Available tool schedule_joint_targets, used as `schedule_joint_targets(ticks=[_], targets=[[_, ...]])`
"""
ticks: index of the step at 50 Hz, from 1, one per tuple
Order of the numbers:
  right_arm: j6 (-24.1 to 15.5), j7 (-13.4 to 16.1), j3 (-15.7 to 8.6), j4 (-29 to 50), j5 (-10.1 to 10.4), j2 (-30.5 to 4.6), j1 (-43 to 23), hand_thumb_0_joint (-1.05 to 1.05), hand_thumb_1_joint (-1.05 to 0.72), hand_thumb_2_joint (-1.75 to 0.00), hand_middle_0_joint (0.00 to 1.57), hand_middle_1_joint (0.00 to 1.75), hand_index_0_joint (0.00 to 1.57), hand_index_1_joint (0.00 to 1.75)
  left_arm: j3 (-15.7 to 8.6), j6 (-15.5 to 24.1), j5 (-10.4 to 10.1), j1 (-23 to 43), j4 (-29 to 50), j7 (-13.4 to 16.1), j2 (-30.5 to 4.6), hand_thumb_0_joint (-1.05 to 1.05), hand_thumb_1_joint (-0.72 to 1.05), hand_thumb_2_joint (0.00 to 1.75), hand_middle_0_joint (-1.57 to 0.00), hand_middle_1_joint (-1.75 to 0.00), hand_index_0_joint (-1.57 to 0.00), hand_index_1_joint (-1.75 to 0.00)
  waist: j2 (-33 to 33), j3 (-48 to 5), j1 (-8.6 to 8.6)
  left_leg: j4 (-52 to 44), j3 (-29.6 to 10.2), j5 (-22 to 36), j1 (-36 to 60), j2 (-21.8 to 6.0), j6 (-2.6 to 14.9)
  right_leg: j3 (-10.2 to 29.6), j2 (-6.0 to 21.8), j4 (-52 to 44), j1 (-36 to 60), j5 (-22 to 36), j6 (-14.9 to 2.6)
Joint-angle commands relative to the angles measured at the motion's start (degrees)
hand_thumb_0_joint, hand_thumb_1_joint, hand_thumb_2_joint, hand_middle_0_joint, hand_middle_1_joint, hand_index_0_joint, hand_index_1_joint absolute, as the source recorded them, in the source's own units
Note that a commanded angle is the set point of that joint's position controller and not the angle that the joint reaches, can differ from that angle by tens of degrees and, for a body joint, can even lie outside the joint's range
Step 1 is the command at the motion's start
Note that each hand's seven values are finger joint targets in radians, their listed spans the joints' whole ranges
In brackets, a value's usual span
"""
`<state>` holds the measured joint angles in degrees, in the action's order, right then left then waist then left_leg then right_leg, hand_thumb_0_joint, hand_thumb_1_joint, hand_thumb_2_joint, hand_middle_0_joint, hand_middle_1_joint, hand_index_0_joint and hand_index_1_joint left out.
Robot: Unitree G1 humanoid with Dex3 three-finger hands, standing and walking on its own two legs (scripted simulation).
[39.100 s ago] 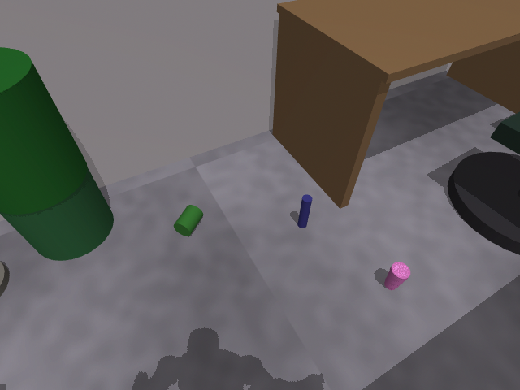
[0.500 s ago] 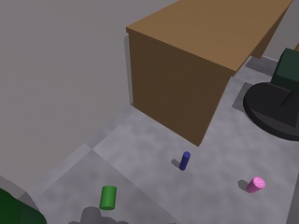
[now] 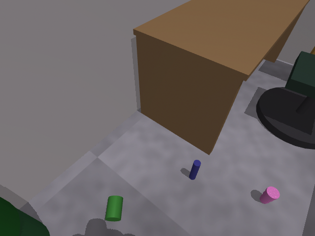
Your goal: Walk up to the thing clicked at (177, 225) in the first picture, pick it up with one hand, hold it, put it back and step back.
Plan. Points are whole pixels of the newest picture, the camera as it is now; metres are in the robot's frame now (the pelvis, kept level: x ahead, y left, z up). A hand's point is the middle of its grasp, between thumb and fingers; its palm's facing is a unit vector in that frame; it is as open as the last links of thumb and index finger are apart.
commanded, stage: stand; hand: left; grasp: from above
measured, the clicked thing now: (114, 208) +0.41 +0.25 -0.74
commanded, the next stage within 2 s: rise first in 0.22 s
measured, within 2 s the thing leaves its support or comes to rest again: neither
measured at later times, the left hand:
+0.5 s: hand out of the picture +0.13 +0.25 -0.17, palm faces +0.01 -0.94 -0.33, open 8.5 cm
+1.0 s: hand out of the picture +0.13 +0.27 -0.22, palm faces -0.14 -0.88 -0.46, open 14.1 cm
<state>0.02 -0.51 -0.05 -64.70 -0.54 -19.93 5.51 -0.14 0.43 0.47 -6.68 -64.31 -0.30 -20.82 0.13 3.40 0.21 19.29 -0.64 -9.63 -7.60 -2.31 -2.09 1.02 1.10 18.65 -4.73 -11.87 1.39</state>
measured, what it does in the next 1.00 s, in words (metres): lowers itself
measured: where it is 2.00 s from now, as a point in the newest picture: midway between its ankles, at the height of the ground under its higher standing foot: outside the picture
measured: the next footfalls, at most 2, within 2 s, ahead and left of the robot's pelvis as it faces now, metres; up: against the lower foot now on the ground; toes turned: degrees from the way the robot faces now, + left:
none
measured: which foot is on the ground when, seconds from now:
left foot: down 0.00-1.00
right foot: down 0.00-1.00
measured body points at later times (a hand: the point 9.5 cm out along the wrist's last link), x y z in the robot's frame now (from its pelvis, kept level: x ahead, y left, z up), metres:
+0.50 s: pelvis -0.01 +0.00 -0.01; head +0.04 +0.01 +0.43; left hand +0.13 +0.30 -0.14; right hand +0.09 -0.28 -0.14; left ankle +0.01 +0.14 -0.75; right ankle -0.02 -0.14 -0.75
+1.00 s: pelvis +0.00 +0.01 -0.08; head +0.09 +0.03 +0.36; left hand +0.14 +0.31 -0.19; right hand +0.15 -0.24 -0.18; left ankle +0.01 +0.14 -0.75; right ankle -0.02 -0.14 -0.75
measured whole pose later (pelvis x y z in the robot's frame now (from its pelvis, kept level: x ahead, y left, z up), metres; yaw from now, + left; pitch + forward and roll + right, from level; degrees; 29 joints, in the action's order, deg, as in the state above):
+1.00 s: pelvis +0.00 +0.01 -0.08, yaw +0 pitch +16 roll -2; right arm -5.5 0.4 -2.4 -34.1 0.4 -13.3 12.0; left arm -7.9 -11.6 14.2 -11.1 -31.9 0.4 -17.7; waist -0.2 -5.1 1.2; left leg 61.0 -2.6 -27.9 -48.7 -2.1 -1.4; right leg 0.6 0.7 59.0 -44.5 -30.1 2.2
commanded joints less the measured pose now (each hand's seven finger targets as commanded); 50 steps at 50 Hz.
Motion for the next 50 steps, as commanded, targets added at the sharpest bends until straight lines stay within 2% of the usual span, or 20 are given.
schedule_joint_targets(ticks=[1,5,15,16,17,18,19,22,24,26,29,31,35,37,38,40,42,44,47,50], targets=[[-1.4,0.7,-2.3,3.1,0.2,-12.6,-2.2,0.00,-0.90,-0.90,0.20,0.30,0.20,0.30,-2.5,1.3,-0.1,1.7,3.6,0.7,-12.4,0.00,0.90,0.90,-0.20,-0.30,-0.20,-0.30,-1.5,-5.1,0.12,-2.7,-3.2,7.4,3.0,-5.1,2.80,4.0,6.3,-3.3,-1.8,8.4,-2.34],[-1.4,0.7,-2.4,3.1,0.0,-12.5,-2.1,0.00,-0.90,-0.90,0.20,0.30,0.20,0.30,-2.5,1.1,0.0,1.5,3.4,0.7,-12.4,0.00,0.90,0.90,-0.20,-0.30,-0.20,-0.30,-0.2,-4.4,-0.03,-3.1,-3.7,6.9,2.5,-5.2,2.68,3.4,5.9,-3.2,-2.3,6.4,-2.30],[-1.6,0.8,-2.4,3.2,0.1,-12.5,-1.5,0.00,-0.90,-0.90,0.20,0.30,0.20,0.30,-2.5,1.1,0.0,1.4,3.8,0.7,-12.3,0.00,0.90,0.90,-0.20,-0.30,-0.20,-0.30,-0.9,-5.1,-0.06,-2.7,-3.5,9.0,2.5,-5.2,2.77,3.5,6.2,-2.6,-1.4,8.7,-2.40],[-1.6,0.8,-2.4,3.2,0.0,-12.6,-1.4,0.00,-0.89,-0.90,0.20,0.30,0.20,0.30,-2.5,1.1,0.0,1.6,3.7,0.7,-12.3,0.00,0.82,0.91,-0.12,-0.38,-0.12,-0.38,-1.2,-4.8,-0.03,-2.8,-3.4,8.4,2.3,-5.1,2.74,3.4,6.1,-2.5,-1.5,7.9,-2.39],[-4.5,1.8,-0.1,19.4,3.9,-2.9,0.0,0.00,-0.97,-0.93,0.20,0.30,0.20,0.30,-2.2,6.6,-2.5,21.7,23.8,1.5,-1.7,0.00,0.74,0.99,-0.19,-0.46,-0.17,-0.46,-2.6,-0.3,6.49,1.3,3.8,-1.4,-5.1,2.5,2.24,-1.6,-0.9,0.6,-14.5,3.3,-1.52],[-4.6,2.5,-0.4,16.3,4.0,-4.6,2.9,0.00,-0.89,-0.90,0.20,0.30,0.20,0.30,-3.6,5.8,-2.3,26.2,18.1,1.8,-5.0,0.00,0.66,1.00,-0.11,-0.54,-0.09,-0.54,-0.5,-2.5,4.51,1.8,3.7,-3.1,-4.5,2.8,2.38,-2.2,-0.8,0.5,-11.7,1.1,-1.39],[-4.0,3.0,-1.7,16.6,4.2,-6.7,4.9,0.00,-0.91,-0.91,0.20,0.30,0.20,0.30,-6.9,3.9,-0.9,15.8,9.1,1.8,-10.3,0.00,0.58,1.00,-0.07,-0.62,-0.07,-0.62,1.5,-1.2,3.08,2.6,3.5,-3.4,-6.4,2.4,2.46,-2.9,-1.5,1.1,-11.8,-0.5,-1.67],[-4.3,3.1,-3.9,20.0,2.2,-6.2,6.0,0.00,-0.83,-0.88,0.20,0.30,0.20,0.30,-10.5,2.6,3.7,16.8,4.7,-0.4,-14.1,0.00,0.34,1.02,0.00,-0.86,0.00,-0.86,2.8,-9.5,1.12,9.6,3.0,0.4,-10.0,2.9,2.68,-2.3,-0.9,7.6,-13.7,2.7,-1.70],[-4.5,2.5,-5.0,22.3,1.5,-5.5,8.4,0.00,-0.84,-0.89,0.20,0.30,0.20,0.30,-11.6,1.4,6.7,8.0,3.7,-1.3,-11.6,0.00,0.22,0.99,0.00,-0.99,0.00,-0.97,-1.8,-15.7,-1.23,13.2,2.6,4.2,-11.4,3.4,1.90,-2.3,-1.1,12.5,-14.0,5.5,-2.31],[-4.6,2.3,-5.3,25.6,1.7,-5.1,8.2,0.00,-0.87,-0.89,0.20,0.30,0.20,0.30,-12.4,-0.1,7.7,5.9,8.1,-0.7,-11.5,0.00,0.06,0.99,-0.01,-1.01,-0.03,-0.99,-3.4,-17.4,-2.32,13.6,2.5,4.7,-11.9,3.6,1.53,-2.4,-1.3,13.2,-14.2,4.8,-2.35],[-4.4,1.8,-5.5,29.1,2.2,-4.6,7.0,0.00,-0.87,-0.89,0.20,0.30,0.20,0.30,-11.0,-4.5,9.0,4.5,12.4,0.1,-8.6,0.00,-0.18,0.99,-0.05,-0.99,-0.05,-0.98,-2.8,-16.2,-0.56,13.8,1.9,3.9,-12.9,3.1,1.48,-3.0,-1.8,13.8,-16.2,3.5,-2.28],[-4.5,1.4,-5.3,31.1,2.2,-4.2,5.9,0.00,-0.85,-0.89,0.20,0.30,0.20,0.30,-11.1,-6.6,9.7,5.4,16.4,0.6,-9.0,0.00,-0.34,0.96,-0.08,-0.98,-0.08,-0.98,-1.1,-15.1,-0.33,16.0,1.8,2.4,-15.8,2.8,1.71,-3.2,-1.9,15.6,-18.7,1.8,-2.07],[-5.4,0.9,-5.5,32.5,1.8,-3.4,7.6,0.00,-0.92,-0.91,0.20,0.30,0.20,0.30,-10.6,-8.1,11.0,6.6,22.5,1.1,-7.5,0.00,-0.55,0.96,-0.11,-1.03,-0.11,-1.02,-2.4,-16.2,0.89,22.0,1.7,0.3,-20.0,2.2,1.62,-3.1,-1.9,21.8,-25.5,-0.2,-1.96],[-6.3,0.9,-5.7,33.8,1.6,-3.2,7.8,0.00,-0.94,-0.91,0.20,0.30,0.20,0.30,-11.7,-7.6,11.6,7.1,27.0,1.4,-8.6,0.00,-0.59,0.98,-0.11,-1.03,-0.10,-1.03,-3.1,-18.2,0.89,24.7,1.1,-0.9,-21.8,1.8,1.61,-3.2,-2.0,24.9,-28.4,-1.6,-2.02],[-6.5,0.9,-5.5,33.4,1.5,-2.7,8.2,0.00,-0.93,-0.91,0.20,0.30,0.20,0.30,-12.5,-8.0,12.0,2.6,23.7,1.6,-8.2,0.00,-0.57,0.97,-0.10,-1.03,-0.10,-1.03,-2.8,-17.1,0.54,26.0,0.9,-2.2,-23.9,1.7,1.71,-3.1,-1.9,26.4,-29.8,-2.9,-2.05],[-7.2,0.9,-5.9,36.1,1.3,-2.5,7.3,0.00,-0.90,-0.90,0.20,0.30,0.20,0.30,-11.9,-7.2,12.6,5.1,34.6,1.5,-8.6,0.00,-0.57,0.98,-0.09,-1.01,-0.09,-1.02,-5.0,-21.4,0.24,28.1,0.8,-1.7,-24.1,1.7,1.74,-2.7,-1.7,28.4,-30.8,-2.3,-2.17],[-7.4,1.2,-5.9,35.3,1.4,-2.6,8.1,0.00,-0.90,-0.90,0.20,0.30,0.20,0.30,-12.0,-8.8,13.4,-1.8,29.3,1.4,-7.3,0.00,-0.57,0.98,-0.09,-1.02,-0.08,-1.03,-1.9,-19.0,1.00,29.4,0.5,-3.5,-27.0,1.5,1.92,-2.9,-1.9,29.6,-33.0,-3.9,-1.90],[-7.7,1.3,-6.1,36.7,1.2,-2.5,7.9,0.00,-0.88,-0.90,0.20,0.30,0.20,0.30,-11.9,-9.1,13.6,-0.4,38.9,1.5,-8.5,0.00,-0.55,0.99,-0.07,-1.00,-0.06,-1.02,-4.4,-22.4,0.73,31.1,0.4,-1.7,-26.9,1.4,1.93,-2.7,-1.8,31.3,-33.4,-2.1,-1.93],[-8.2,1.5,-5.9,36.9,1.2,-2.2,7.9,0.00,-0.88,-0.90,0.20,0.30,0.20,0.30,-11.4,-11.0,14.3,-5.6,39.1,1.7,-7.1,0.00,-0.54,0.98,-0.07,-1.02,-0.07,-1.02,-3.0,-22.1,1.52,33.6,0.3,-1.5,-29.1,1.2,2.30,-2.7,-1.9,32.9,-35.4,-1.7,-1.84],[-8.9,1.5,-5.6,38.7,1.0,-2.1,6.6,0.00,-0.89,-0.90,0.20,0.30,0.20,0.30,-11.4,-12.0,15.1,-6.8,43.7,1.9,-7.7,0.00,-0.54,0.97,-0.07,-1.03,-0.07,-1.03,-4.4,-24.5,1.02,36.3,-0.2,2.3,-30.0,0.9,2.33,-3.1,-1.8,35.8,-36.9,0.3,-1.95]])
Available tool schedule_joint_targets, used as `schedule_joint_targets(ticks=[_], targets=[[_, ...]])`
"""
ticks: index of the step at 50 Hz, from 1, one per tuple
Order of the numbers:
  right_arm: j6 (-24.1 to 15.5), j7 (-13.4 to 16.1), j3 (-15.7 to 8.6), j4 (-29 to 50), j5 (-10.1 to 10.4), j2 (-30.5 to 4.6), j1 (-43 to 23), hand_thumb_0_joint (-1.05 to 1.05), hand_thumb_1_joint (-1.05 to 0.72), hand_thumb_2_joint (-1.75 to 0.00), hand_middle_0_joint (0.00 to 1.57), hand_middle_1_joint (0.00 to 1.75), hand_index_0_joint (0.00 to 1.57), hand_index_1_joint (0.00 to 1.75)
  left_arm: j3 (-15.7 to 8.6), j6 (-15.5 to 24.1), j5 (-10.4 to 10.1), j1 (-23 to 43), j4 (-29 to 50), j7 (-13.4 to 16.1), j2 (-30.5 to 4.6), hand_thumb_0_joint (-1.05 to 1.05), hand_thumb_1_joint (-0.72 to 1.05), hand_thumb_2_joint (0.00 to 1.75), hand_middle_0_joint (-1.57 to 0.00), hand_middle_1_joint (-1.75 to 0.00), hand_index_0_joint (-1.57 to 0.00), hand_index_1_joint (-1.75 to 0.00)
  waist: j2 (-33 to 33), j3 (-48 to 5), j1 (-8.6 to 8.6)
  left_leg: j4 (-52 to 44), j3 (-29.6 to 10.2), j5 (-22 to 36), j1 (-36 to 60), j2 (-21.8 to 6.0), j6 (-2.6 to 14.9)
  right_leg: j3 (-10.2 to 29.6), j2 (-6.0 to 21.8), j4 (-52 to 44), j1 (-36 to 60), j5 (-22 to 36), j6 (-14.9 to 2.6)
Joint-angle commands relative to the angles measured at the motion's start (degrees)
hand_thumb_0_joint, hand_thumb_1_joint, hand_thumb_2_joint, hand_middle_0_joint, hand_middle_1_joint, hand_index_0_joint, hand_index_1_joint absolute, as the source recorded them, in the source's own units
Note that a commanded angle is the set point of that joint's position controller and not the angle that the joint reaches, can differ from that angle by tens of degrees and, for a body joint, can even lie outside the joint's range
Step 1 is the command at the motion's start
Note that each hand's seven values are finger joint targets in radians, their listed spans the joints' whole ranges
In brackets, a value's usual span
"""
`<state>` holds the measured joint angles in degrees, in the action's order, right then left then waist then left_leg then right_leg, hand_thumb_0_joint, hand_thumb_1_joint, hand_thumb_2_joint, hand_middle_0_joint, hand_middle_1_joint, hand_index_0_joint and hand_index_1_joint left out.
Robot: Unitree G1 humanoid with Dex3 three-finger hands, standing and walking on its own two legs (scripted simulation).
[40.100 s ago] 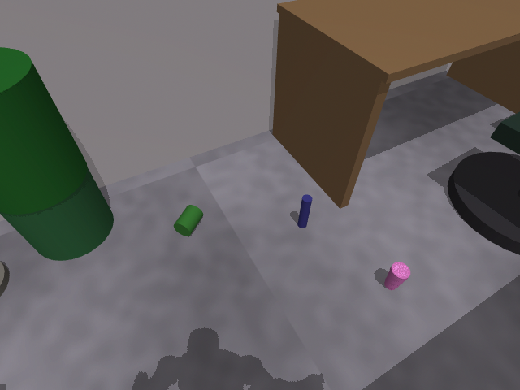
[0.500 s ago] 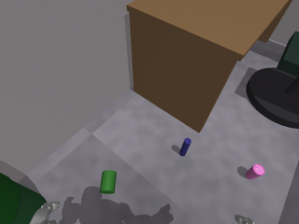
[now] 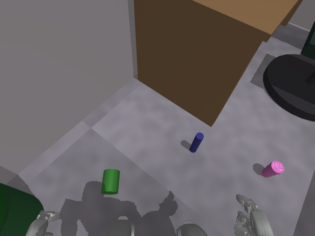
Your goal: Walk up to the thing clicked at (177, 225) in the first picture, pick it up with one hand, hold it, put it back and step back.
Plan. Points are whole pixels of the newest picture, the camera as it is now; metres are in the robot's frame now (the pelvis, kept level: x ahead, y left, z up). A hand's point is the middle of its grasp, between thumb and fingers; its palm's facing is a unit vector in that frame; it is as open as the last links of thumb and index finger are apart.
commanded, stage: rise first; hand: left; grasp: from above
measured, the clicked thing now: (110, 181) +0.41 +0.23 -0.66
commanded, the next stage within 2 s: none
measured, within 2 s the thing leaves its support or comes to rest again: neither
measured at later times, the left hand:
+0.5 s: hand out of the picture +0.14 +0.27 -0.22, palm faces -0.32 -0.75 -0.58, open 14.2 cm
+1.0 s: hand (84, 202) +0.27 +0.29 -0.41, palm faces -0.47 -0.27 -0.84, open 14.0 cm
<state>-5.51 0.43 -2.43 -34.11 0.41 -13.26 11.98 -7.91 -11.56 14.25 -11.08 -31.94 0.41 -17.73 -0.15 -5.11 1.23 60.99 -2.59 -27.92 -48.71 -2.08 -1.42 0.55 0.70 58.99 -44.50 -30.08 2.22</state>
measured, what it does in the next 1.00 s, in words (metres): lowers itself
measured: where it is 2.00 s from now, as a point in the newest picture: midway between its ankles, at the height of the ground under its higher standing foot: outside the picture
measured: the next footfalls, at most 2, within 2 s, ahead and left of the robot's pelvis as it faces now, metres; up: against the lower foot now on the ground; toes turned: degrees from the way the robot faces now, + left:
none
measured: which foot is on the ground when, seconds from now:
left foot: down 0.00-1.00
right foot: down 0.00-1.00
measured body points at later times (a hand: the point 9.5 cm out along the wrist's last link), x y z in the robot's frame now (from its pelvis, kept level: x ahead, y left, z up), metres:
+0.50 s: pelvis -0.02 +0.00 -0.07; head +0.12 +0.02 +0.36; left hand +0.15 +0.31 -0.18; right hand +0.18 -0.24 -0.16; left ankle +0.01 +0.13 -0.67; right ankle -0.01 -0.15 -0.67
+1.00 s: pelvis -0.09 +0.00 -0.27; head +0.12 +0.01 +0.13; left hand +0.29 +0.30 -0.36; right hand +0.05 -0.28 -0.40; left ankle +0.01 +0.13 -0.67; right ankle -0.02 -0.15 -0.67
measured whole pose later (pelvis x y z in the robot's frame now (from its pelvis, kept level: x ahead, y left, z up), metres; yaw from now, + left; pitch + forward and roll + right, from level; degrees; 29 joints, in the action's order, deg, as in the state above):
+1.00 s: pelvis -0.09 +0.00 -0.27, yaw -4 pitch +33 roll -5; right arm -5.7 -3.7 -3.6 -40.6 -2.0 -15.0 5.0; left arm -6.3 7.1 51.2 26.2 -49.6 8.2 -31.5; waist -0.8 -7.2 1.4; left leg 118.4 -7.3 -36.7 -115.3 -1.4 -2.9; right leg 0.0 -2.1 117.5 -110.3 -40.7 3.0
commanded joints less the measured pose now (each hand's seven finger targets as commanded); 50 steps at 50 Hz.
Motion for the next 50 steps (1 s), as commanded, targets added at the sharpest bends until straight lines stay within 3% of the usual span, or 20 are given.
schedule_joint_targets(ticks=[1,11,14,17,18,22,24,26,27,29,30,32,35,36,41,43,44,47,49,50], targets=[[-3.5,0.5,-3.3,7.8,-0.1,-8.8,0.6,0.00,-0.87,-0.89,0.20,0.30,0.20,0.30,-3.8,-0.3,1.6,-3.0,11.2,1.4,-10.7,0.00,-0.53,0.98,-0.06,-1.01,-0.06,-1.02,-4.3,-15.6,0.16,-4.7,1.6,20.2,10.2,0.6,1.64,-2.7,-1.4,-3.8,1.9,18.0,-2.79],[-4.8,0.4,-3.1,10.7,-0.3,-8.2,-0.7,0.00,-0.88,-0.90,0.20,0.30,0.20,0.30,-3.2,-2.0,3.5,-9.1,18.9,1.9,-9.9,0.00,-0.52,0.95,-0.06,-1.03,-0.07,-1.03,-5.1,-19.2,-0.10,1.4,0.8,20.8,5.4,0.6,1.62,-3.1,-1.9,2.4,-4.2,17.4,-3.01],[-5.0,0.2,-3.0,11.5,-0.2,-7.9,-1.2,0.00,-0.88,-0.90,0.20,0.30,0.20,0.30,-3.1,-2.3,4.2,-10.4,19.9,2.1,-9.5,0.00,-0.53,0.95,-0.07,-1.03,-0.06,-1.03,-4.4,-19.1,-0.25,2.7,0.6,17.6,2.7,0.8,1.68,-3.3,-1.9,3.8,-6.0,15.4,-3.05],[-5.3,0.2,-2.9,11.1,-0.2,-8.1,-1.8,0.00,-0.86,-0.89,0.20,0.30,0.20,0.30,-3.1,-1.9,5.2,-6.9,20.1,2.4,-10.9,0.00,-0.51,0.93,-0.06,-1.04,-0.07,-1.03,-4.3,-18.4,0.72,4.6,0.5,14.3,-0.7,0.8,1.77,-3.2,-1.9,5.5,-8.8,13.3,-3.02],[-5.4,0.0,-2.9,10.2,-0.2,-8.4,-1.4,0.00,-0.87,-0.89,0.20,0.30,0.20,0.30,-1.9,-1.5,6.1,-5.8,18.9,2.3,-10.4,0.00,-0.53,0.94,-0.06,-1.04,-0.06,-1.04,-4.6,-17.8,1.23,5.9,0.4,13.8,-1.9,0.8,1.76,-3.0,-1.9,6.8,-11.1,12.7,-3.07],[-6.4,-0.7,-3.0,9.5,-0.2,-8.8,-2.9,0.00,-0.84,-0.88,0.20,0.30,0.20,0.30,-2.4,2.6,10.4,1.3,13.4,3.1,-12.6,0.00,-0.51,0.96,-0.04,-1.04,-0.04,-1.04,-3.7,-17.7,1.38,12.0,0.6,8.9,-9.8,1.2,2.02,-2.6,-1.7,12.5,-18.6,8.8,-3.16],[-6.9,-1.1,-3.3,7.7,-0.3,-9.3,-2.8,0.00,-0.82,-0.88,0.20,0.30,0.20,0.30,-1.4,5.0,12.9,3.7,9.8,3.6,-12.1,0.00,-0.49,0.96,-0.04,-1.02,-0.04,-1.02,-3.7,-18.7,1.39,14.3,0.5,6.3,-12.7,1.4,1.84,-2.4,-1.7,15.6,-22.4,6.8,-3.30],[-7.5,-1.3,-3.5,7.9,-0.4,-9.6,-4.3,0.00,-0.80,-0.88,0.20,0.30,0.20,0.30,-1.4,7.7,15.7,9.4,10.3,4.7,-14.1,0.00,-0.47,0.96,-0.04,-0.99,-0.03,-1.00,-4.7,-22.8,1.12,18.2,1.2,6.0,-15.0,1.5,1.97,-1.8,-1.8,18.5,-25.2,7.0,-3.23],[-7.8,-1.4,-3.6,7.2,-0.3,-10.2,-4.4,0.00,-0.81,-0.88,0.20,0.30,0.20,0.30,-0.7,8.6,17.5,10.7,9.1,5.3,-14.3,0.00,-0.48,0.96,-0.04,-1.01,-0.04,-1.01,-5.4,-24.4,1.22,19.1,0.7,6.6,-14.9,1.3,1.78,-2.1,-1.9,20.7,-27.3,7.2,-3.41],[-7.9,-1.6,-4.0,5.9,-0.5,-10.8,-4.7,0.00,-0.83,-0.88,0.20,0.30,0.20,0.30,-1.7,10.1,20.0,13.2,7.1,6.9,-16.3,0.00,-0.50,0.97,-0.04,-1.02,-0.04,-1.03,-6.3,-27.4,0.30,22.2,0.5,8.0,-16.9,1.3,1.75,-2.2,-2.0,24.3,-30.4,8.2,-3.51],[-7.9,-1.6,-4.1,5.3,-0.5,-11.0,-4.8,0.00,-0.80,-0.88,0.20,0.30,0.20,0.30,-0.7,10.8,21.3,14.6,6.2,7.5,-15.7,0.00,-0.47,0.97,-0.03,-1.03,-0.03,-1.03,-6.2,-29.2,0.76,23.8,0.2,8.7,-17.6,1.2,1.82,-2.5,-2.2,26.0,-32.4,8.5,-3.58],[-7.7,-1.9,-4.5,3.8,-0.5,-11.8,-4.6,0.00,-0.79,-0.88,0.20,0.30,0.20,0.30,-3.2,12.1,23.2,18.1,4.6,8.7,-19.5,0.00,-0.46,0.96,-0.05,-1.02,-0.05,-1.03,-7.8,-32.1,-0.68,26.3,-0.3,11.3,-18.5,1.0,1.52,-2.9,-2.2,29.9,-36.0,9.4,-3.87],[-6.7,-2.3,-4.9,1.8,-0.9,-12.1,-3.9,0.00,-0.79,-0.87,0.20,0.30,0.20,0.30,-3.3,13.2,26.7,22.7,0.3,9.6,-21.3,0.00,-0.45,0.96,-0.04,-1.04,-0.04,-1.04,-6.8,-35.6,-0.70,31.8,0.4,13.0,-22.1,1.0,1.91,-3.2,-2.5,33.3,-38.3,10.9,-3.58],[-6.4,-2.7,-5.0,1.5,-1.0,-12.1,-3.8,0.00,-0.80,-0.88,0.20,0.30,0.20,0.30,-2.2,13.7,27.2,25.5,0.1,9.5,-20.7,0.00,-0.45,0.95,-0.05,-1.04,-0.06,-1.04,-6.2,-36.4,-0.06,33.0,0.3,12.1,-24.0,1.1,1.93,-3.3,-2.6,34.4,-39.3,10.4,-3.58],[-4.4,-3.4,-5.6,-0.1,-1.5,-12.8,-2.6,0.00,-0.82,-0.88,0.20,0.30,0.20,0.30,-4.2,16.1,32.3,34.2,-6.5,9.4,-26.0,0.00,-0.50,0.99,-0.03,-1.07,-0.04,-1.06,-4.0,-38.4,-1.52,38.7,0.9,3.8,-32.4,1.1,2.22,-4.0,-3.1,38.2,-43.7,3.7,-3.63],[-3.7,-3.6,-5.6,-0.4,-1.8,-12.7,-2.2,0.00,-0.82,-0.88,0.20,0.30,0.20,0.30,-3.2,17.5,33.9,40.3,-6.8,9.3,-26.7,0.00,-0.51,1.01,-0.03,-1.06,-0.03,-1.06,-5.1,-38.3,-0.47,40.3,1.1,0.1,-35.6,1.2,2.03,-4.2,-3.1,40.0,-45.5,1.0,-3.72],[-3.3,-3.6,-5.7,-0.5,-1.8,-12.7,-2.3,0.00,-0.82,-0.88,0.20,0.30,0.20,0.30,-3.8,18.1,34.7,42.1,-7.2,9.3,-28.2,0.00,-0.51,1.02,-0.03,-1.06,-0.03,-1.06,-4.9,-38.9,-1.09,40.6,1.0,-1.5,-36.3,1.2,2.01,-4.5,-3.2,40.7,-46.5,-0.7,-3.82],[-2.2,-3.5,-5.8,-1.7,-2.0,-13.5,-0.8,0.00,-0.84,-0.89,0.20,0.30,0.20,0.30,-3.7,19.8,37.3,46.6,-9.2,9.7,-30.2,0.00,-0.51,1.01,-0.03,-1.06,-0.04,-1.05,-6.5,-40.3,-0.49,42.6,0.7,-2.8,-36.5,1.2,2.01,-5.2,-3.3,43.3,-49.7,-1.7,-3.94],[-1.3,-3.5,-5.6,-2.6,-2.1,-13.4,0.3,0.00,-0.83,-0.89,0.20,0.30,0.20,0.30,-2.7,20.7,39.0,50.2,-11.4,10.3,-30.1,0.00,-0.50,1.01,-0.03,-1.05,-0.04,-1.05,-6.2,-38.9,0.88,44.3,1.0,-4.4,-39.6,1.4,2.30,-5.4,-3.4,44.2,-52.0,-3.2,-3.91],[-0.8,-3.5,-5.4,-2.9,-2.1,-13.3,0.5,0.00,-0.85,-0.89,0.20,0.30,0.20,0.30,-3.8,21.1,39.5,50.7,-12.7,10.8,-32.4,0.00,-0.50,1.00,-0.04,-1.06,-0.05,-1.04,-4.9,-38.6,0.59,45.2,1.3,-5.4,-41.5,1.6,2.56,-5.3,-3.6,44.0,-51.5,-4.6,-3.86]])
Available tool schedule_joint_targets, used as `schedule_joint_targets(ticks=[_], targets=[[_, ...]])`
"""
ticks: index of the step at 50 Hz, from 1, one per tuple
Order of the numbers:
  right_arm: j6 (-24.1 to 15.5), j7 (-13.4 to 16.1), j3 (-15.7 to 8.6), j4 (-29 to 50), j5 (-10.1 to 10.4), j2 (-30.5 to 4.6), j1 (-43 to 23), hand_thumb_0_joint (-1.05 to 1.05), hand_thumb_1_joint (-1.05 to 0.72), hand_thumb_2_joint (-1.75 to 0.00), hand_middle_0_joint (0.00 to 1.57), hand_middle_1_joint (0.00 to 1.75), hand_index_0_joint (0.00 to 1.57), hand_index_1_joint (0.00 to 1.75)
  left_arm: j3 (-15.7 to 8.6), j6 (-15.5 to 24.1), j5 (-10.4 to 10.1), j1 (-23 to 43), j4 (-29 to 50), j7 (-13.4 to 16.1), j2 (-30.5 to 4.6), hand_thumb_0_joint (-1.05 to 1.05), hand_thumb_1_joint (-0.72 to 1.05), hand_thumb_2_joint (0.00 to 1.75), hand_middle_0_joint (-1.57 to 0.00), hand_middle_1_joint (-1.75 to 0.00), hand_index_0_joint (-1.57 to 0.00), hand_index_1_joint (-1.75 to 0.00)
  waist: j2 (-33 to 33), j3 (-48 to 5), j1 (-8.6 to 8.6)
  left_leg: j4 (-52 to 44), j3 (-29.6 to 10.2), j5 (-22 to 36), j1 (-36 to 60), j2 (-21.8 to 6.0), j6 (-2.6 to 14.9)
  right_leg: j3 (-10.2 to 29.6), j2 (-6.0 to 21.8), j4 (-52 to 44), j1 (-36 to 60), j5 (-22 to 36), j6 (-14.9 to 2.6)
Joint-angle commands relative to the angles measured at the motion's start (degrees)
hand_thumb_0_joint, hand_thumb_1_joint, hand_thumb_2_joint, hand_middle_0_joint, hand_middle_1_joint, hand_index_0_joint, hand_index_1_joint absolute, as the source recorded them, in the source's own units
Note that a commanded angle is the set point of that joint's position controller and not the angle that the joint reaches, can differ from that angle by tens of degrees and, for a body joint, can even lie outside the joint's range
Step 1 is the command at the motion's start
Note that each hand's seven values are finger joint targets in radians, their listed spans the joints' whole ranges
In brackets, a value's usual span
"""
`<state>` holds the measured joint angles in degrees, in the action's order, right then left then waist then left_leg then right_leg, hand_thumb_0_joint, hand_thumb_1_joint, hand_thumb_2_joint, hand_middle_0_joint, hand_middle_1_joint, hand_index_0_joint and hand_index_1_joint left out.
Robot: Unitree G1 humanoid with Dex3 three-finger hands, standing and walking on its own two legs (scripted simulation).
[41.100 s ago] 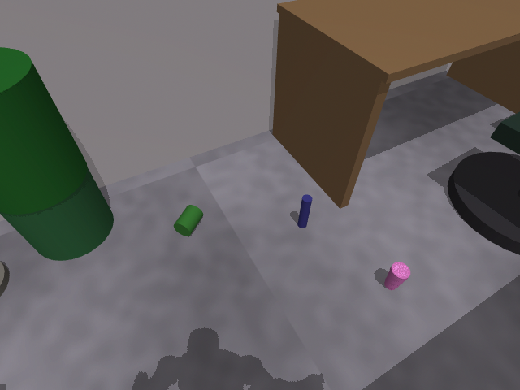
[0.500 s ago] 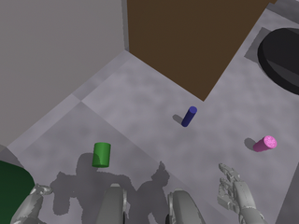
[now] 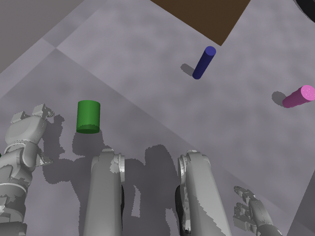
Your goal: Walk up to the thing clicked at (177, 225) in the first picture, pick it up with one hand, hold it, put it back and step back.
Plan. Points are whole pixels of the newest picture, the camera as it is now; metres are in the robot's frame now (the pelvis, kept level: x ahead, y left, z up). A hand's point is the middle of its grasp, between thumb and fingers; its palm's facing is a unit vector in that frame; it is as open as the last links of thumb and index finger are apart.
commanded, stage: rise first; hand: left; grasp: from above
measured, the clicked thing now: (88, 117) +0.49 +0.27 -0.39
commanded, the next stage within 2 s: approach in 1.12 s
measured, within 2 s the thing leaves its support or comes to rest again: neither
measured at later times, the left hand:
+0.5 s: hand (56, 127) +0.40 +0.32 -0.21, palm faces -0.47 -0.08 -0.88, open 14.1 cm
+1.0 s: hand (63, 122) +0.42 +0.31 -0.25, palm faces -0.45 -0.04 -0.89, open 14.1 cm
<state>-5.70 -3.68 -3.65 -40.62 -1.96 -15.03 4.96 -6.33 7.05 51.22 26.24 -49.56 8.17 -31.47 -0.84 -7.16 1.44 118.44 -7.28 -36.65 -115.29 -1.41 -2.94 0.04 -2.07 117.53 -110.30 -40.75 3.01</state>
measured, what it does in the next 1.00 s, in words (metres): lowers itself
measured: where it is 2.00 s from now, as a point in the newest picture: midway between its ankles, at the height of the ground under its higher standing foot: (150, 221)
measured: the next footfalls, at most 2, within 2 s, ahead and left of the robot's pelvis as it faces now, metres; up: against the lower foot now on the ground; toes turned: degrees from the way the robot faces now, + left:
none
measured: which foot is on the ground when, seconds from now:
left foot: down 0.00-1.00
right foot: down 0.00-1.00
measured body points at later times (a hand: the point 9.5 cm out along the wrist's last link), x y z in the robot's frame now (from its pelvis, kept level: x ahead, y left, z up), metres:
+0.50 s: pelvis -0.01 +0.00 -0.07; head +0.20 +0.06 +0.33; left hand +0.42 +0.32 -0.16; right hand +0.08 -0.28 -0.18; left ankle +0.09 +0.14 -0.40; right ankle +0.08 -0.14 -0.40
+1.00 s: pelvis +0.00 +0.01 -0.09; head +0.22 +0.08 +0.30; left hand +0.44 +0.31 -0.20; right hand +0.08 -0.26 -0.20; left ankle +0.09 +0.14 -0.40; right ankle +0.08 -0.14 -0.40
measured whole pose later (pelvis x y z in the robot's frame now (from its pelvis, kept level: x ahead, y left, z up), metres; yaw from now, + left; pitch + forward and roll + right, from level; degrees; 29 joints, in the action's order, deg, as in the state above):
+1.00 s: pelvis +0.00 +0.01 -0.09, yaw -4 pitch +33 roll -8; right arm -0.7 -6.7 0.3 -43.3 -7.2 -13.6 5.9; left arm -5.2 15.4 73.0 47.3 -76.6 21.5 -40.6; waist 1.3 -5.1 8.3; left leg 134.6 -10.0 -37.1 -131.2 -0.3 -2.1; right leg -1.0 -3.5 131.6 -124.0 -41.7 3.4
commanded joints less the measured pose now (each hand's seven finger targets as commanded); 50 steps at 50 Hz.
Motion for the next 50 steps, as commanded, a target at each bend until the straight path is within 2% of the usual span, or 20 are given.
schedule_joint_targets(ticks=[1,5,7,8,10,11,12,13,14,15,19,21,23,26,28,32,35,37,48,50], targets=[[-0.2,0.6,-4.1,3.9,0.1,-11.5,7.6,0.00,-0.85,-0.89,0.20,0.30,0.20,0.30,-5.4,3.0,3.4,15.0,5.3,3.6,-19.1,0.00,-0.50,1.00,-0.04,-1.05,-0.05,-1.04,-4.6,-37.6,0.34,-11.4,6.3,3.5,24.6,1.1,4.14,-4.7,-0.8,-14.2,14.7,6.0,-4.63],[1.4,0.5,-3.4,3.3,-0.4,-11.5,8.0,0.00,-0.85,-0.89,0.20,0.30,0.20,0.30,-4.1,4.2,5.1,19.4,0.0,4.3,-20.1,0.00,-0.49,0.98,-0.04,-1.04,-0.05,-1.02,-4.5,-33.9,2.04,-9.5,6.0,0.4,21.1,1.3,4.37,-5.2,-1.0,-12.7,11.2,2.6,-4.63],[2.2,0.4,-3.1,2.2,-0.8,-11.7,8.9,0.00,-0.85,-0.89,0.20,0.30,0.20,0.30,-4.0,4.7,6.7,20.0,-2.7,4.7,-20.7,0.00,-0.49,0.99,-0.04,-1.02,-0.05,-1.01,-5.1,-33.1,2.28,-8.4,5.8,0.4,20.6,1.3,4.33,-5.6,-0.9,-11.2,9.2,2.9,-4.75],[2.4,0.3,-3.0,2.9,-0.7,-12.1,8.8,0.00,-0.86,-0.89,0.20,0.30,0.20,0.30,-4.4,5.3,7.3,23.6,-0.4,5.1,-22.2,0.00,-0.49,0.98,-0.04,-1.02,-0.06,-1.01,-6.2,-34.6,2.25,-8.2,5.5,-0.2,20.7,1.4,4.29,-5.8,-1.0,-10.5,8.2,2.5,-4.94],[3.2,0.1,-2.7,1.7,-1.1,-11.7,9.1,0.00,-0.86,-0.89,0.20,0.30,0.20,0.30,-3.9,5.5,8.7,21.8,-5.6,5.5,-21.9,0.00,-0.50,0.99,-0.04,-1.01,-0.05,-0.99,-7.0,-32.0,2.01,-8.1,5.3,-1.6,19.9,1.4,4.15,-6.2,-1.1,-9.4,6.3,1.5,-5.16],[3.2,0.0,-2.6,2.1,-1.2,-12.0,9.0,0.00,-0.87,-0.89,0.20,0.30,0.20,0.30,-3.3,5.9,9.2,24.1,-4.6,5.7,-21.7,0.00,-0.51,1.00,-0.05,-0.99,-0.05,-0.98,-7.2,-32.2,2.86,-7.3,5.3,-1.2,19.7,1.4,4.18,-6.3,-1.0,-9.1,5.5,2.0,-5.15],[3.6,-0.1,-2.5,1.1,-1.4,-12.0,9.7,0.00,-0.87,-0.89,0.20,0.30,0.20,0.30,-3.6,6.1,10.1,23.9,-6.8,6.1,-22.3,0.00,-0.52,1.00,-0.05,-0.99,-0.05,-0.98,-7.6,-31.9,3.01,-6.9,5.4,-1.2,19.0,1.5,4.18,-6.4,-1.1,-8.5,4.9,2.1,-5.23],[3.5,-0.2,-2.4,2.0,-1.5,-12.2,8.9,0.00,-0.87,-0.89,0.20,0.30,0.20,0.30,-3.9,6.8,10.6,26.9,-4.0,6.6,-23.5,0.00,-0.51,0.99,-0.05,-0.98,-0.06,-0.97,-9.0,-33.2,2.61,-6.5,5.3,-0.7,19.4,1.5,4.04,-6.4,-1.0,-7.7,4.6,2.6,-5.32],[3.8,-0.3,-2.2,0.6,-1.7,-12.1,10.0,0.00,-0.88,-0.90,0.20,0.30,0.20,0.30,-3.7,6.6,11.6,24.1,-8.6,6.9,-23.1,0.00,-0.52,1.01,-0.05,-0.97,-0.06,-0.97,-9.1,-32.2,2.69,-6.1,5.3,-0.2,19.7,1.5,4.00,-6.7,-1.1,-7.2,4.1,3.4,-5.33],[3.8,-0.5,-2.2,1.7,-1.8,-12.1,9.5,0.00,-0.88,-0.90,0.20,0.30,0.20,0.30,-2.9,7.1,11.9,26.3,-6.3,7.1,-21.9,0.00,-0.51,1.00,-0.05,-0.97,-0.06,-0.96,-9.2,-33.7,3.14,-5.4,5.3,1.7,20.6,1.5,4.01,-6.8,-1.0,-6.9,4.1,5.3,-5.27],[4.7,-0.9,-2.0,-0.3,-2.5,-12.2,11.3,0.00,-0.89,-0.90,0.20,0.30,0.20,0.30,-3.9,7.6,14.6,27.2,-10.7,8.8,-24.7,0.00,-0.51,0.98,-0.06,-0.97,-0.07,-0.96,-9.3,-34.0,3.34,-2.8,6.2,3.6,18.0,1.7,4.26,-6.6,-1.3,-6.0,4.4,6.9,-5.10],[4.7,-1.2,-1.8,-0.3,-3.0,-12.0,11.0,0.00,-0.89,-0.90,0.20,0.30,0.20,0.30,-2.8,8.0,15.4,28.2,-11.3,9.2,-23.2,0.00,-0.50,0.97,-0.06,-0.97,-0.07,-0.96,-9.5,-33.8,4.04,-2.5,5.9,4.2,18.3,1.6,4.22,-7.0,-1.3,-5.3,3.9,7.7,-5.09],[4.6,-1.3,-2.0,0.4,-3.0,-12.2,10.3,0.00,-0.89,-0.90,0.20,0.30,0.20,0.30,-3.5,8.4,16.2,31.3,-9.5,10.0,-25.1,0.00,-0.51,0.98,-0.06,-0.97,-0.07,-0.96,-10.5,-35.1,3.87,-2.0,5.9,4.2,18.6,1.6,4.16,-7.1,-1.4,-4.8,3.3,7.7,-5.15],[4.8,-1.6,-2.1,0.0,-3.6,-12.1,10.5,0.00,-0.90,-0.90,0.20,0.30,0.20,0.30,-2.6,8.3,17.4,29.4,-12.6,10.7,-23.3,0.00,-0.50,0.97,-0.06,-0.98,-0.07,-0.96,-9.6,-33.9,4.14,-1.4,5.8,4.3,18.0,1.5,4.18,-7.4,-1.4,-4.3,2.6,8.1,-5.06],[4.9,-1.7,-2.0,-0.2,-3.7,-12.1,10.9,0.00,-0.90,-0.90,0.20,0.30,0.20,0.30,-2.9,8.7,18.3,32.6,-11.0,11.3,-24.6,0.00,-0.51,0.97,-0.06,-0.97,-0.07,-0.96,-11.7,-35.9,4.23,-0.6,5.9,5.4,19.0,1.5,4.07,-7.3,-1.4,-3.6,2.7,9.2,-5.07],[5.0,-2.0,-1.8,-0.4,-4.1,-12.5,10.7,0.00,-0.90,-0.90,0.20,0.30,0.20,0.30,-1.6,8.9,19.2,33.8,-12.7,12.1,-23.2,0.00,-0.52,0.98,-0.06,-0.97,-0.06,-0.96,-11.9,-34.8,5.74,-0.2,4.8,5.0,18.8,1.3,3.91,-8.1,-1.4,-2.0,0.1,9.2,-5.07],[5.0,-2.1,-1.6,-0.7,-4.3,-12.4,10.2,0.00,-0.90,-0.90,0.20,0.30,0.20,0.30,-1.9,9.3,20.5,34.2,-13.8,13.0,-24.0,0.00,-0.52,0.98,-0.06,-0.97,-0.06,-0.97,-13.7,-35.0,5.22,0.0,4.6,5.4,19.3,1.3,3.71,-8.2,-1.4,-0.9,-1.1,9.7,-5.17],[5.0,-2.2,-1.4,-0.8,-4.5,-12.4,10.7,0.00,-0.90,-0.90,0.20,0.30,0.20,0.30,-1.2,9.3,20.6,34.6,-15.4,13.4,-22.8,0.00,-0.51,0.98,-0.06,-0.98,-0.07,-0.97,-12.5,-34.4,6.04,0.2,4.5,5.2,18.6,1.2,3.79,-8.4,-1.4,-0.9,-1.1,9.7,-5.07],[4.3,-2.4,-0.6,-1.4,-5.2,-12.4,10.6,0.00,-0.90,-0.90,0.20,0.30,0.20,0.30,-1.2,8.2,20.9,37.8,-19.4,15.7,-23.1,0.00,-0.53,0.99,-0.06,-0.99,-0.06,-0.98,-13.4,-33.8,7.08,1.5,4.4,4.9,17.3,1.0,3.91,-8.5,-1.4,0.0,-2.8,9.8,-4.94],[4.3,-2.4,-0.3,-1.6,-5.3,-12.1,10.7,0.00,-0.91,-0.90,0.20,0.30,0.20,0.30,-1.5,8.2,20.8,37.8,-19.4,15.9,-23.8,0.00,-0.54,0.99,-0.06,-1.00,-0.06,-0.99,-12.9,-34.2,6.55,1.8,4.8,4.9,16.3,1.2,3.98,-8.3,-1.6,-0.2,-1.7,9.7,-4.98]])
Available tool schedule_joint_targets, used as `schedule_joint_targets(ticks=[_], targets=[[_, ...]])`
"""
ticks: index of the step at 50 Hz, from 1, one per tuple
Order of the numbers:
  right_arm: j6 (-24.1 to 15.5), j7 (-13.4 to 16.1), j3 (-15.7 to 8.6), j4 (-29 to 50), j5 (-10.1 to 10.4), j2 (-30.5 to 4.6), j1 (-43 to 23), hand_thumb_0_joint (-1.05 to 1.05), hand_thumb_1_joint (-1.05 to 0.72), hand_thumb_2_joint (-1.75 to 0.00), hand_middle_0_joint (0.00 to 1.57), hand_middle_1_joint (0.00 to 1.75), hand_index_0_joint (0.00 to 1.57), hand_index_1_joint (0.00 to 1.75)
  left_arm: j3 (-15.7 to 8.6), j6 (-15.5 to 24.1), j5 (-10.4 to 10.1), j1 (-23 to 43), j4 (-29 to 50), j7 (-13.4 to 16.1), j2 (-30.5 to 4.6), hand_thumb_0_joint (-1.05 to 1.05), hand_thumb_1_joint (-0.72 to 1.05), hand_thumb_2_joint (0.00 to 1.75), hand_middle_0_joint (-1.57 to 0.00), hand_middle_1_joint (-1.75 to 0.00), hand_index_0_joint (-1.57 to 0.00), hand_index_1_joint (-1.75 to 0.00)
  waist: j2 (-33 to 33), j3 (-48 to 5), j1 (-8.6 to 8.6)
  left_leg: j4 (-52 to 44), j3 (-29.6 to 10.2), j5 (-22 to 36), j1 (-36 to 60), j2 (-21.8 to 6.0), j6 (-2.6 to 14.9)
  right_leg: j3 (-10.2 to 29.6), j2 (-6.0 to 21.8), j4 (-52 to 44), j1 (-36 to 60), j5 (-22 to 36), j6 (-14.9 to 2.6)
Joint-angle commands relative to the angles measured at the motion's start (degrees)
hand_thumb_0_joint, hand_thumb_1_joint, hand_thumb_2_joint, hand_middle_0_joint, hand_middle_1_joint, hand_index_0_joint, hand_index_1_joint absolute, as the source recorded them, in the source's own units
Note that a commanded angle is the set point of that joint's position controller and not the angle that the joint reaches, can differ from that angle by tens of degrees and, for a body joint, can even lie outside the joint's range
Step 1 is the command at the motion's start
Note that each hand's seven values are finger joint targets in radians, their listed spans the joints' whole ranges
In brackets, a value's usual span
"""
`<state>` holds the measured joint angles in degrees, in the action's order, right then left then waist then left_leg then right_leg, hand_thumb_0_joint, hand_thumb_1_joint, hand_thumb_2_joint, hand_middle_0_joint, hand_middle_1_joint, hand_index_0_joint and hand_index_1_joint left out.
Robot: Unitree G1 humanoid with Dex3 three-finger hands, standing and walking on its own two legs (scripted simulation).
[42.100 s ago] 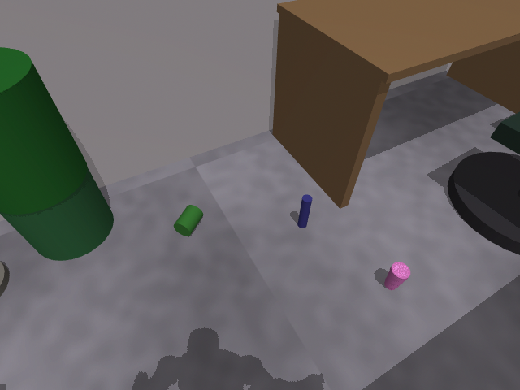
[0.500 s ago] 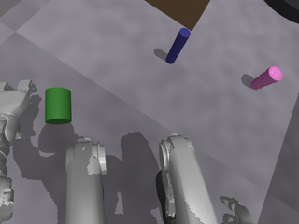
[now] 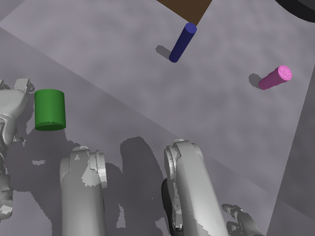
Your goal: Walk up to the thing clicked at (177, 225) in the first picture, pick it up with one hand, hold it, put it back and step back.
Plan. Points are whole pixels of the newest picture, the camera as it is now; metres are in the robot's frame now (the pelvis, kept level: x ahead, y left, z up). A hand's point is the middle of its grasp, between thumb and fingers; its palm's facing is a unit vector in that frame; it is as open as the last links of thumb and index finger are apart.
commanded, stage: rise first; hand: left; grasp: from above
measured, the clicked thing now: (50, 110) +0.47 +0.29 -0.30
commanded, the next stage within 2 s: approach in 0.12 s
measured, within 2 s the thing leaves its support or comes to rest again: neither
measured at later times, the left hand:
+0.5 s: hand (38, 107) +0.45 +0.29 -0.19, palm faces -0.45 -0.06 -0.89, open 14.1 cm
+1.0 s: hand (27, 107) +0.44 +0.31 -0.17, palm faces -0.53 -0.09 -0.84, open 14.1 cm
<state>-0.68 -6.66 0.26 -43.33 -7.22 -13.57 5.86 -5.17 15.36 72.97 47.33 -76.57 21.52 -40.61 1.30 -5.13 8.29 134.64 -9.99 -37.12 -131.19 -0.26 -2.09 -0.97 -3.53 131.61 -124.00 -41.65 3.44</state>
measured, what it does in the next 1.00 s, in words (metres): stands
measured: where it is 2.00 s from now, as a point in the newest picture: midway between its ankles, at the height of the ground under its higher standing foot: (136, 224)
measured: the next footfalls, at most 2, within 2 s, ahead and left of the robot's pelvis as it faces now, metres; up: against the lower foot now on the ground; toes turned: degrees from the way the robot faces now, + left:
none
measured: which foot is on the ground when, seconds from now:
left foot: down 0.00-1.00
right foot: down 0.00-1.00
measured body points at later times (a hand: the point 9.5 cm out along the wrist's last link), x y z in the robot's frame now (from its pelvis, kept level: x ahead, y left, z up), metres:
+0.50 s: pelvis +0.00 +0.00 -0.01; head +0.24 +0.08 +0.36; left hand +0.47 +0.29 -0.14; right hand +0.08 -0.28 -0.12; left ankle +0.08 +0.14 -0.31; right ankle +0.09 -0.14 -0.31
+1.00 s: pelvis +0.01 +0.00 +0.00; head +0.25 +0.06 +0.37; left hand +0.46 +0.31 -0.13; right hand +0.05 -0.26 -0.12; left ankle +0.08 +0.14 -0.31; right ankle +0.09 -0.14 -0.31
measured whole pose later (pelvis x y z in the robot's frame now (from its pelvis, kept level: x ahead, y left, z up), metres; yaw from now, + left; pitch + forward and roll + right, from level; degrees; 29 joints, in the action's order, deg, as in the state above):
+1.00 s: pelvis +0.01 +0.00 +0.00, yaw -1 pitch +34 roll -9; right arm 1.8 -7.2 4.1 -40.9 -6.9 -13.6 9.7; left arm -5.4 12.0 67.2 49.3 -75.8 14.1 -43.9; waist -0.1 -2.0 11.7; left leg 135.9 -11.6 -38.9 -131.4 -0.8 -2.9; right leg -2.1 -4.1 132.2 -124.7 -42.2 4.6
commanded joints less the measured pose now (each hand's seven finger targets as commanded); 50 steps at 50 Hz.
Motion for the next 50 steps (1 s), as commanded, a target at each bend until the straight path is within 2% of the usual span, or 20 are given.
schedule_joint_targets(ticks=[1,2,4,10,11,13,15,17,20,22,27,29,33,36,40,42,44,46,48,50], targets=[[-0.8,0.7,-4.3,1.1,-0.1,-13.5,9.9,0.00,-0.90,-0.90,0.20,0.30,0.20,0.30,-3.2,-0.1,-1.0,16.6,7.7,2.8,-14.7,0.00,-0.54,0.99,-0.06,-0.99,-0.06,-0.98,-15.3,-37.1,-0.40,-14.1,7.6,6.1,32.9,0.0,3.13,-7.2,0.0,-14.0,12.3,11.2,-5.32],[-0.8,0.7,-4.3,1.1,-0.1,-14.0,10.1,0.00,-0.90,-0.90,0.20,0.30,0.20,0.30,-3.5,-0.1,-0.9,17.6,8.2,2.8,-15.8,0.00,-0.52,0.98,-0.06,-1.00,-0.07,-0.99,-16.1,-38.1,-0.12,-14.3,7.2,6.0,33.5,-0.1,3.02,-7.4,0.0,-13.5,12.0,11.2,-5.34],[-0.8,0.6,-4.3,0.9,-0.1,-13.6,9.8,0.00,-0.90,-0.90,0.20,0.30,0.20,0.30,-2.5,-0.3,-0.7,16.3,6.3,2.6,-14.5,0.00,-0.54,0.99,-0.06,-1.00,-0.06,-0.99,-16.1,-36.6,-0.17,-14.4,6.9,5.7,33.3,-0.1,2.91,-7.5,0.0,-13.1,11.0,11.0,-5.50],[-0.7,0.5,-3.9,0.7,-0.3,-13.9,10.5,0.00,-0.91,-0.90,0.20,0.30,0.20,0.30,-3.3,0.2,-0.6,16.8,5.7,2.8,-15.6,0.00,-0.54,0.99,-0.06,-1.00,-0.06,-0.99,-15.4,-36.8,0.59,-13.0,7.3,7.7,32.3,-0.1,3.11,-7.6,-0.1,-12.8,12.2,12.8,-5.27],[-0.6,0.4,-3.8,0.8,-0.4,-13.9,10.3,0.00,-0.91,-0.90,0.20,0.30,0.20,0.30,-3.4,0.4,-0.7,17.4,5.8,2.9,-16.0,0.00,-0.61,1.07,-0.07,-0.93,-0.03,-0.97,-16.2,-36.9,0.58,-13.0,7.2,7.0,32.0,-0.1,3.08,-7.6,-0.1,-12.7,11.9,12.3,-5.32],[-0.7,0.5,-3.7,0.5,-0.5,-13.7,10.5,0.00,-0.90,-0.89,0.20,0.30,0.20,0.30,-1.8,0.3,-0.9,17.2,4.5,2.9,-13.6,0.00,-0.53,0.98,-0.06,-0.99,-0.07,-0.97,-14.5,-35.9,1.17,-12.5,7.5,7.0,31.2,-0.1,3.23,-7.4,-0.2,-13.5,12.2,12.5,-5.21],[-1.0,0.4,-3.3,0.2,-0.9,-14.2,11.0,0.00,-0.90,-0.89,0.20,0.30,0.20,0.30,-0.6,0.5,-1.2,19.7,3.7,3.3,-12.7,0.00,-0.52,0.97,-0.06,-1.00,-0.08,-0.98,-13.5,-34.2,3.32,-11.7,7.3,6.1,29.3,-0.1,3.47,-7.7,-0.3,-13.8,11.6,12.1,-4.97],[-1.4,0.4,-3.0,-0.5,-0.9,-14.1,11.3,0.00,-0.90,-0.89,0.20,0.30,0.20,0.30,0.7,0.7,-1.1,22.3,3.2,4.1,-11.8,0.00,-0.53,0.97,-0.06,-1.00,-0.07,-0.98,-15.0,-34.4,3.53,-11.5,7.1,6.1,30.0,-0.3,3.15,-7.9,-0.3,-13.2,10.7,12.0,-5.17],[-1.8,0.5,-2.4,-1.0,-1.5,-14.8,11.8,0.00,-0.90,-0.89,0.20,0.30,0.20,0.30,1.8,0.5,-0.1,26.7,0.5,5.7,-11.6,0.00,-0.52,0.97,-0.06,-1.00,-0.08,-0.99,-15.2,-34.3,5.74,-10.5,6.7,5.9,30.2,-0.5,3.08,-8.4,-0.6,-12.8,9.6,12.0,-5.11],[-2.0,0.7,-1.6,-1.4,-2.0,-15.1,12.4,0.00,-0.90,-0.89,0.20,0.30,0.20,0.30,1.8,0.3,0.7,31.5,0.9,6.7,-12.7,0.00,-0.52,0.97,-0.07,-1.00,-0.08,-0.99,-17.3,-35.0,6.93,-10.0,6.7,6.1,30.2,-0.5,2.99,-8.5,-0.5,-12.3,9.5,12.4,-4.99],[-2.1,0.8,0.1,-0.8,-2.9,-15.6,12.3,0.00,-0.90,-0.90,0.20,0.30,0.20,0.30,0.0,-3.0,2.6,31.8,-5.4,8.7,-16.3,0.00,-0.54,0.99,-0.07,-0.99,-0.07,-0.99,-20.4,-36.5,6.74,-9.3,7.1,8.8,31.6,-0.5,2.85,-8.7,-0.6,-10.8,10.5,15.3,-5.12],[-1.9,0.9,0.6,-0.2,-2.9,-15.8,11.8,0.00,-0.90,-0.90,0.20,0.30,0.20,0.30,-1.0,-4.5,2.3,32.1,-6.4,8.8,-18.0,0.00,-0.56,1.00,-0.06,-0.99,-0.06,-0.99,-21.4,-36.7,6.25,-9.9,7.4,7.9,30.4,-0.4,2.99,-8.7,-0.5,-10.7,10.6,14.5,-5.24],[-1.4,0.9,1.1,1.7,-2.2,-15.3,11.2,0.00,-0.90,-0.90,0.20,0.30,0.20,0.30,-0.6,-7.6,1.0,29.2,-5.4,6.7,-18.6,0.00,-0.55,1.00,-0.07,-0.99,-0.07,-0.99,-21.2,-37.9,5.40,-9.8,7.8,8.0,29.0,-0.4,3.48,-8.3,-0.8,-11.1,13.4,15.3,-5.25],[-0.7,1.0,1.1,2.7,-1.4,-15.3,11.5,0.00,-0.90,-0.89,0.20,0.30,0.20,0.30,-1.3,-9.1,-1.3,27.9,-2.8,4.1,-20.3,0.00,-0.54,0.98,-0.07,-1.00,-0.07,-0.99,-18.6,-40.3,4.90,-9.3,8.0,9.6,27.5,-0.5,4.02,-7.4,-1.1,-12.0,18.1,17.4,-4.60],[0.3,0.8,0.5,3.4,-0.2,-14.6,12.4,0.00,-0.90,-0.89,0.20,0.30,0.20,0.30,-1.4,-9.5,-4.2,22.8,0.4,-0.7,-20.1,0.00,-0.53,0.97,-0.06,-1.01,-0.08,-0.99,-16.3,-38.5,3.91,-10.3,7.7,10.4,26.8,-0.4,4.09,-7.3,-1.1,-12.9,20.2,17.4,-4.55],[1.0,0.6,-0.1,4.1,0.3,-14.8,12.8,0.00,-0.90,-0.89,0.20,0.30,0.20,0.30,-2.3,-8.4,-5.0,19.8,3.5,-3.2,-21.0,0.00,-0.52,0.96,-0.07,-1.00,-0.08,-0.98,-16.0,-39.9,2.79,-10.7,7.5,11.4,27.5,-0.3,3.91,-7.2,-1.0,-12.8,21.5,17.7,-4.57],[1.6,0.5,-0.6,4.2,0.5,-14.5,13.0,0.00,-0.90,-0.89,0.20,0.30,0.20,0.30,-2.0,-6.8,-5.6,15.5,3.6,-5.3,-19.1,0.00,-0.52,0.95,-0.07,-1.00,-0.08,-0.99,-13.0,-37.5,2.56,-10.6,7.4,11.0,26.1,-0.1,4.04,-7.2,-1.1,-13.4,22.0,17.2,-4.35],[2.0,0.2,-1.0,4.4,0.4,-14.4,12.9,0.00,-0.90,-0.89,0.20,0.30,0.20,0.30,-2.2,-4.1,-6.5,15.3,7.8,-6.4,-18.0,0.00,-0.49,0.93,-0.08,-1.01,-0.10,-0.98,-13.1,-36.5,2.48,-10.9,7.2,9.8,25.4,0.1,3.94,-7.3,-1.0,-13.7,21.6,16.1,-4.38],[2.0,0.2,-1.7,4.2,0.6,-14.6,12.8,0.00,-0.91,-0.89,0.20,0.30,0.20,0.30,-1.9,-1.4,-6.8,14.0,9.9,-6.3,-16.7,0.00,-0.48,0.92,-0.10,-0.99,-0.11,-0.97,-13.1,-35.6,1.99,-11.3,7.0,8.9,26.4,0.1,3.62,-7.6,-1.0,-14.2,19.9,14.7,-4.70],[2.0,0.1,-1.6,3.9,0.5,-14.7,12.8,0.00,-0.90,-0.89,0.20,0.30,0.20,0.30,-1.0,1.0,-6.4,13.9,9.7,-5.1,-14.8,0.00,-0.45,0.90,-0.12,-0.97,-0.14,-0.94,-12.7,-33.7,2.99,-10.9,6.7,8.2,26.9,-0.1,3.51,-8.0,-1.0,-14.4,18.2,14.2,-4.66]])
